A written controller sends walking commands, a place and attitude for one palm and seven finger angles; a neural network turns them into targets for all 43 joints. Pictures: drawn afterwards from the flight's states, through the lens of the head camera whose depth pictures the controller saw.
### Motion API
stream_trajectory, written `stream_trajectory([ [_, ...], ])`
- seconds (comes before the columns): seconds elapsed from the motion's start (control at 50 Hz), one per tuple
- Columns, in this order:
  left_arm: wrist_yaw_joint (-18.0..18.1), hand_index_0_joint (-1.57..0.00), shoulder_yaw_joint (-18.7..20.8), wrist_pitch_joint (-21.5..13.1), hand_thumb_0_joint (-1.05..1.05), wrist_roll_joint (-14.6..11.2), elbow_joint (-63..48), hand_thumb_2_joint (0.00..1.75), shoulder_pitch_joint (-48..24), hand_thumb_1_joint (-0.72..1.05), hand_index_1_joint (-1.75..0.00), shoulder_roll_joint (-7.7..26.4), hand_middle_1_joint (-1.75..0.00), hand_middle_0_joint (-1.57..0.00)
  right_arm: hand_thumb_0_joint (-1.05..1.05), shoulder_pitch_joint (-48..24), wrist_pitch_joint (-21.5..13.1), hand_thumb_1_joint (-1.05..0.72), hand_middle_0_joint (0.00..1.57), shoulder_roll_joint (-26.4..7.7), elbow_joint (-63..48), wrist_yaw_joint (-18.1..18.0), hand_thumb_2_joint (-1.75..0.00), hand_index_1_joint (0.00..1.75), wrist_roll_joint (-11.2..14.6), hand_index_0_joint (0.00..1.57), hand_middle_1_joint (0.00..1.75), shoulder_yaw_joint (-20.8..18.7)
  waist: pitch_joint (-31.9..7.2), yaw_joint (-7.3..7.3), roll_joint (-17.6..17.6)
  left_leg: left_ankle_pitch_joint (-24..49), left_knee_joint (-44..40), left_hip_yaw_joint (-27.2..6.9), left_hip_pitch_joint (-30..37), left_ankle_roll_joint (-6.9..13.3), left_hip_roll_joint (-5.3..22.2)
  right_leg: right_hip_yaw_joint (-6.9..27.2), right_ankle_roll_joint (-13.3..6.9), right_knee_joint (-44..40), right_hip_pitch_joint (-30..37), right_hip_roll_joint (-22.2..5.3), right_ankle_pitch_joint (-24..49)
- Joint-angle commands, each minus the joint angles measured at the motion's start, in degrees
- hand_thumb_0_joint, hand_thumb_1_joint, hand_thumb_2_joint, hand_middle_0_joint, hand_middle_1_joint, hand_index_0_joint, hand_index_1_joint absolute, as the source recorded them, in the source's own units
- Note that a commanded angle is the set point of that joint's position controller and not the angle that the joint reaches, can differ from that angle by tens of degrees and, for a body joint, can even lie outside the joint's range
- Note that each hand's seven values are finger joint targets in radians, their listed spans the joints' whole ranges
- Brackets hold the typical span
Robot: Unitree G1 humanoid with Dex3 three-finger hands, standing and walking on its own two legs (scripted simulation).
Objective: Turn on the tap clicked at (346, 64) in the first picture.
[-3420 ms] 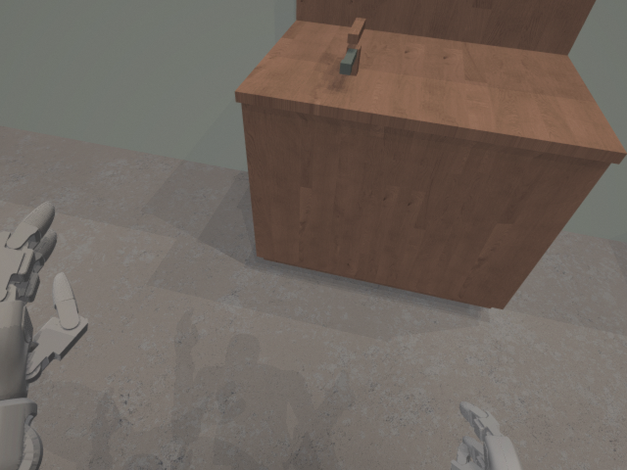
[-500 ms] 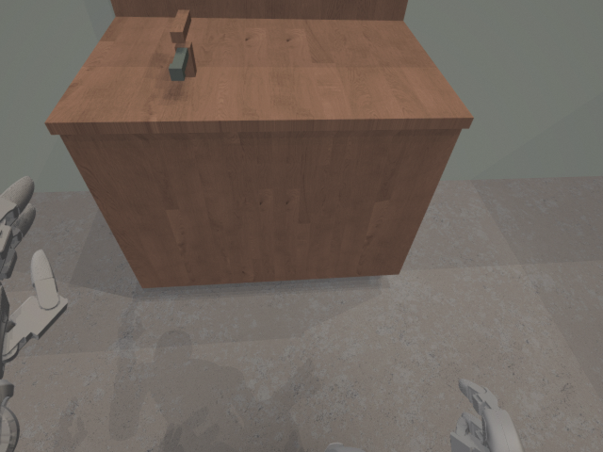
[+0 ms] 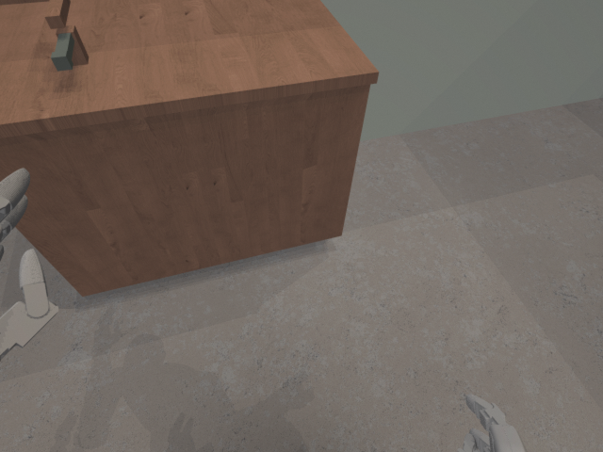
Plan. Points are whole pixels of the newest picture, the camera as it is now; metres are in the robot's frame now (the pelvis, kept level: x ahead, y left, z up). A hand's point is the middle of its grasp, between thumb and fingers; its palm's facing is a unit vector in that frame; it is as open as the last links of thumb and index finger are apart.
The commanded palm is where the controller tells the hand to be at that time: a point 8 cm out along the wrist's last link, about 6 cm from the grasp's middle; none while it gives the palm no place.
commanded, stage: take the last steps up to it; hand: left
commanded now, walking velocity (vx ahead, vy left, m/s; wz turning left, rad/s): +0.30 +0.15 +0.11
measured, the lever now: (62, 60) +0.81 +0.51 +0.08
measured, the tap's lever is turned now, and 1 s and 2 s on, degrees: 0 0 0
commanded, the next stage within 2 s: come to a stop and stand still in 1.90 s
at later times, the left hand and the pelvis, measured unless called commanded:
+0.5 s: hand (55, 278) +0.25 +0.24 +0.17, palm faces +0.37 -0.78 -0.50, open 7.4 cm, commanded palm +0.19 +0.28 +0.18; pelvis +0.04 +0.00 +0.01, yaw +2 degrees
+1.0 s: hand (48, 173) +0.37 +0.29 +0.19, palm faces +0.38 -0.76 -0.52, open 7.4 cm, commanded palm +0.32 +0.34 +0.18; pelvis +0.16 +0.06 -0.01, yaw +1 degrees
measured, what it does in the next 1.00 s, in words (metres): walks ahead: left foot, then left foot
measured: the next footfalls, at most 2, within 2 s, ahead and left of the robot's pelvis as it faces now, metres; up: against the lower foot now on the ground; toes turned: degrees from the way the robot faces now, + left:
left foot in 0.02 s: +0.04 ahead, +0.12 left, +0.00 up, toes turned +5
left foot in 0.66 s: +0.16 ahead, +0.17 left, +0.00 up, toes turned +11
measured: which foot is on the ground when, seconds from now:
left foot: up 0.00-0.00, down 0.02-0.28, up 0.30-0.64, down 0.66-1.00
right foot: down 0.00-0.66, up 0.68-0.98, down 1.00-1.00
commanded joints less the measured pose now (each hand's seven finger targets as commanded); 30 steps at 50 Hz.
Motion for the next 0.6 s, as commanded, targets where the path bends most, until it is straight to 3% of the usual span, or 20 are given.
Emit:
stream_trajectory([
  [0.0,2.2,-0.20,6.7,-3.2,0.00,-0.2,-7.1,0.90,-2.0,0.90,-0.30,6.1,-0.30,-0.20,0.00,-4.6,-3.5,-0.90,0.20,-5.4,-9.5,-1.6,-0.90,0.30,-0.1,0.20,0.30,-1.9,-8.8,2.11,12.1,-4.6,-19.8,-13.2,9.3,6.7,9.7,6.2,1.1,3.5,-1.6,-3.7,-17.9],
  [0.02,2.1,-0.20,5.8,-3.3,0.00,0.3,-6.2,0.90,-2.7,0.90,-0.30,5.7,-0.30,-0.20,0.00,-4.7,-3.6,-0.90,0.20,-5.4,-9.2,-1.4,-0.90,0.30,0.3,0.20,0.30,-1.9,-6.9,2.13,16.9,-2.2,-21.0,-21.6,9.8,10.4,16.8,-1.1,2.7,13.1,-7.0,-0.7,-19.0],
  [0.04,1.9,-0.20,6.5,-3.1,0.00,0.9,-2.7,0.90,-3.7,0.90,-0.30,6.9,-0.30,-0.20,0.00,-5.0,-4.0,-0.90,0.20,-4.4,-7.9,-1.7,-0.90,0.30,0.2,0.20,0.30,-1.6,-4.4,1.60,17.8,-8.0,-23.8,-24.0,3.1,12.6,18.8,-1.5,3.0,23.1,-7.8,-1.3,-19.3],
  [0.08,1.1,-0.20,3.3,-3.1,0.00,2.0,-0.8,0.90,-8.0,0.90,-0.30,4.5,-0.30,-0.20,0.00,-5.2,-5.1,-0.90,0.20,-4.2,-6.9,-1.3,-0.90,0.30,0.0,0.20,0.30,-1.6,1.6,1.50,14.8,-9.8,-23.0,-19.7,-3.4,12.7,16.4,-1.1,3.5,25.7,-8.2,-3.7,-15.8],
  [0.12,0.7,-0.20,-0.4,-2.6,0.00,1.9,0.1,0.90,-10.8,0.90,-0.30,1.8,-0.30,-0.20,0.00,-4.6,-5.4,-0.90,0.20,-5.0,-6.3,-1.1,-0.90,0.30,0.5,0.20,0.30,-2.0,1.8,2.07,13.6,-6.0,-20.5,-11.7,-4.1,10.2,12.5,-4.5,4.0,18.4,-3.5,-3.3,-15.3],
  [0.16,0.5,-0.20,-1.3,-2.6,0.00,1.9,-2.1,0.90,-14.8,0.90,-0.30,2.5,-0.30,-0.20,0.00,-4.6,-6.0,-0.90,0.20,-4.8,-6.4,-1.3,-0.90,0.30,0.6,0.20,0.30,-1.5,1.4,2.10,14.1,-2.8,-18.5,-9.0,-2.9,8.9,10.8,-7.2,4.5,9.6,0.6,-2.7,-15.3],
  [0.18,0.6,-0.20,-1.4,-2.5,0.00,2.0,-1.9,0.90,-15.7,0.90,-0.30,2.7,-0.30,-0.20,0.00,-4.6,-6.1,-0.90,0.20,-4.7,-6.2,-1.4,-0.90,0.30,0.3,0.20,0.30,-1.4,0.9,2.14,12.8,-1.3,-16.7,-9.9,-3.8,8.2,10.6,-7.8,4.4,4.6,4.3,-2.7,-14.6],
  [0.22,0.7,-0.20,-1.2,-2.4,0.00,2.4,-2.0,0.90,-17.2,0.90,-0.30,3.4,-0.30,-0.20,0.00,-5.0,-6.3,-0.90,0.20,-4.7,-6.1,-1.3,-0.90,0.30,0.1,0.20,0.30,-1.4,-1.5,2.73,10.1,-0.1,-10.1,-7.0,-6.3,6.5,8.7,-6.8,3.5,-4.4,12.8,-4.0,-9.4],
  [0.24,1.0,-0.20,0.0,-2.5,0.00,2.7,-2.1,0.90,-17.3,0.90,-0.30,4.9,-0.30,-0.20,0.00,-4.7,-6.2,-0.90,0.20,-4.1,-6.1,-1.1,-0.90,0.30,0.0,0.20,0.30,-1.4,-3.6,2.80,3.7,0.7,-1.7,-4.5,-10.8,5.2,6.5,0.4,0.8,-7.5,18.2,-9.2,-10.2],
  [0.26,1.3,-0.20,2.5,-2.4,0.00,3.1,-1.5,0.90,-16.4,0.90,-0.30,8.2,-0.30,-0.20,0.00,-4.8,-5.7,-0.90,0.20,-3.2,-6.2,-0.9,-0.90,0.30,-0.1,0.20,0.30,-1.5,-5.1,2.79,-9.3,-2.5,13.2,0.4,-19.6,2.7,0.8,20.0,-4.7,-12.6,22.3,-20.8,-13.2],
  [0.28,1.4,-0.20,3.7,-2.8,0.00,1.4,-2.1,0.90,-17.3,0.90,-0.30,9.0,-0.30,-0.20,0.00,-7.1,-5.7,-0.90,0.20,-3.7,-6.8,-0.8,-0.90,0.30,-0.1,0.20,0.30,-1.7,-4.2,3.58,-13.4,-7.1,26.5,-1.6,-24.8,0.9,-0.7,31.6,-8.7,-17.8,21.7,-29.4,-11.8],
  [0.3,1.2,-0.20,4.4,-3.0,0.00,1.4,-2.1,0.90,-18.1,0.90,-0.30,8.9,-0.30,-0.20,0.00,-5.9,-5.6,-0.90,0.20,-4.7,-5.8,-0.6,-0.90,0.30,-0.2,0.20,0.30,-2.7,-3.6,2.77,-10.6,-3.1,31.3,-7.1,-22.7,0.2,1.5,30.3,-8.4,-19.6,16.1,-29.0,-19.2],
  [0.32,0.9,-0.20,4.8,-3.2,0.00,1.0,-1.1,0.90,-15.0,0.90,-0.30,8.8,-0.30,-0.20,0.00,-6.0,-5.2,-0.90,0.20,-4.6,-5.8,-0.4,-0.90,0.30,-0.1,0.20,0.30,-2.9,-1.4,2.74,-9.2,-0.7,33.4,-7.5,-22.9,-0.4,2.8,29.2,-9.1,-20.1,12.5,-28.5,-20.0],
  [0.34,0.5,-0.20,5.6,-3.7,0.00,0.7,-1.3,0.90,-11.4,0.90,-0.30,8.6,-0.30,-0.20,0.00,-6.7,-4.3,-0.90,0.20,-3.7,-5.7,-0.4,-0.90,0.30,-0.1,0.20,0.30,-2.1,-0.1,2.76,-5.3,1.7,33.8,-7.4,-22.7,-0.6,4.0,24.4,-8.9,-19.1,10.4,-26.8,-14.8],
  [0.36,0.3,-0.20,7.3,-4.0,0.00,0.5,-0.9,0.90,-8.5,0.90,-0.30,9.2,-0.30,-0.20,0.00,-6.8,-3.2,-0.90,0.20,-3.2,-5.3,-0.3,-0.90,0.30,-0.1,0.20,0.30,-1.5,-1.8,2.75,-3.2,2.5,31.8,-6.7,-22.3,-0.7,4.5,18.0,-7.9,-17.4,11.3,-25.0,-9.0],
  [0.38,0.2,-0.20,6.8,-4.4,0.00,0.3,-0.7,0.90,-6.1,0.90,-0.30,7.8,-0.30,-0.20,0.00,-7.1,-2.7,-0.90,0.20,-2.0,-5.6,-0.1,-0.90,0.30,-0.2,0.20,0.30,-0.8,-2.9,2.63,-4.0,3.8,28.8,-5.1,-21.8,-0.9,4.5,12.2,-6.7,-16.0,13.1,-23.0,-2.0],
  [0.42,0.4,-0.20,6.4,-5.1,0.00,0.2,-1.3,0.90,-6.3,0.90,-0.30,6.5,-0.30,-0.20,0.00,-6.7,-2.5,-0.90,0.20,-1.7,-5.9,0.2,-0.90,0.30,-0.2,0.20,0.30,-0.7,-5.3,2.14,-6.8,5.6,19.8,-2.3,-18.6,-0.9,4.9,5.6,-5.4,-13.8,14.8,-20.9,6.5],
  [0.46,0.9,-0.20,6.1,-5.0,0.00,0.3,-1.1,0.90,-4.6,0.90,-0.30,6.0,-0.30,-0.20,0.00,-7.3,-3.0,-0.90,0.20,-1.5,-6.8,-0.1,-0.90,0.30,0.0,0.20,0.30,-0.9,-6.1,2.96,-7.4,6.1,10.6,1.6,-13.3,-0.3,3.6,3.4,-4.6,-12.2,15.2,-19.4,9.3],
  [0.52,1.8,-0.20,5.2,-4.2,0.00,0.4,-4.6,0.90,-5.9,0.90,-0.30,5.7,-0.30,-0.20,0.00,-6.9,-4.2,-0.90,0.20,-1.3,-8.0,-0.3,-0.90,0.30,-0.3,0.20,0.30,-1.5,-7.3,4.39,-9.4,6.1,2.9,5.6,-8.0,0.4,1.2,4.5,-4.5,-10.3,15.8,-19.2,12.3],
  [0.58,2.4,-0.20,4.6,-3.9,0.00,0.6,-7.8,0.90,-8.9,0.90,-0.30,5.8,-0.30,-0.20,0.00,-5.3,-5.0,-0.90,0.20,-1.8,-8.1,-1.0,-0.90,0.30,-0.3,0.20,0.30,-2.1,-9.5,2.98,-8.5,11.2,-6.6,8.1,2.0,0.6,-0.9,1.2,-2.0,-4.6,14.6,-16.4,9.0],
])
